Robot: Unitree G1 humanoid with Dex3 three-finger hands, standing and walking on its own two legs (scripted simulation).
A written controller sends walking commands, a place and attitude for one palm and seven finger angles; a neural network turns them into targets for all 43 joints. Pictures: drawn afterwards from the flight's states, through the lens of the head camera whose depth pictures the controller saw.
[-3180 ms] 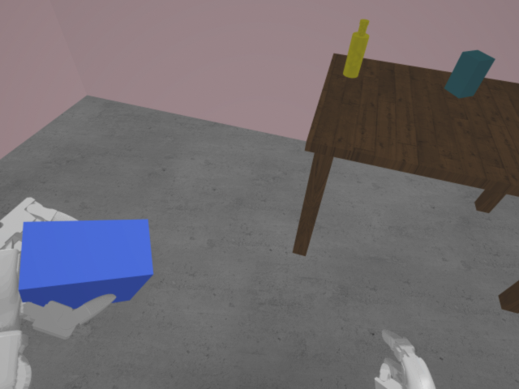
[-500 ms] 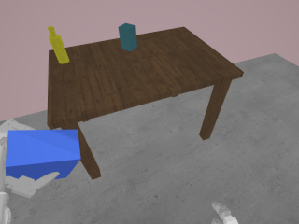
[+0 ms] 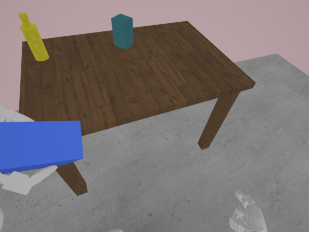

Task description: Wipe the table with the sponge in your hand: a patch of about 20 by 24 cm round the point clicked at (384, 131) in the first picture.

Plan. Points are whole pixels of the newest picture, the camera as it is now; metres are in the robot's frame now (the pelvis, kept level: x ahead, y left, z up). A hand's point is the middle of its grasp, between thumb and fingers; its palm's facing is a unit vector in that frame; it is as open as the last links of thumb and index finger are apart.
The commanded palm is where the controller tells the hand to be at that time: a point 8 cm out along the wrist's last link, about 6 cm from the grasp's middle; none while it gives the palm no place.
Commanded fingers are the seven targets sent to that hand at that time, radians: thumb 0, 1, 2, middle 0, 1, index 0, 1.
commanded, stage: take the last steps up to it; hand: left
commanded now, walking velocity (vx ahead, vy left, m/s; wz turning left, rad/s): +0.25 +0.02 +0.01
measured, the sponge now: (49, 147) +0.23 +0.22 +0.16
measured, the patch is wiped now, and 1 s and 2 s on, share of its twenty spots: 0.00 0.00 0.00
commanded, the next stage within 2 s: come to a stop and stand still in 0.58 s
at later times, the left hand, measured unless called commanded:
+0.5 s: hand (82, 113) +0.31 +0.18 +0.17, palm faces +0.38 -0.79 -0.48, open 10.7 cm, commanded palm +0.25 +0.23 +0.19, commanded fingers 0.00 0.10 1.30 -1.20 -1.60 -1.20 -1.60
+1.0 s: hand (78, 101) +0.33 +0.19 +0.18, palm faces +0.43 -0.82 -0.39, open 10.7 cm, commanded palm +0.27 +0.23 +0.19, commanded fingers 0.00 0.10 1.30 -1.20 -1.60 -1.20 -1.60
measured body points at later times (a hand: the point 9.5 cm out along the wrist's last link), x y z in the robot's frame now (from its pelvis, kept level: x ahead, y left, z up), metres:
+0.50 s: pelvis +0.10 -0.05 +0.01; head +0.13 -0.08 +0.46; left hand +0.28 +0.22 +0.19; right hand +0.26 -0.30 -0.10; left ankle +0.07 +0.09 -0.63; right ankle +0.12 -0.12 -0.72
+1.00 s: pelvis +0.12 -0.05 +0.01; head +0.14 -0.04 +0.46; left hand +0.30 +0.24 +0.20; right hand +0.31 -0.22 -0.07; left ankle +0.18 +0.08 -0.72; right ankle +0.14 -0.16 -0.72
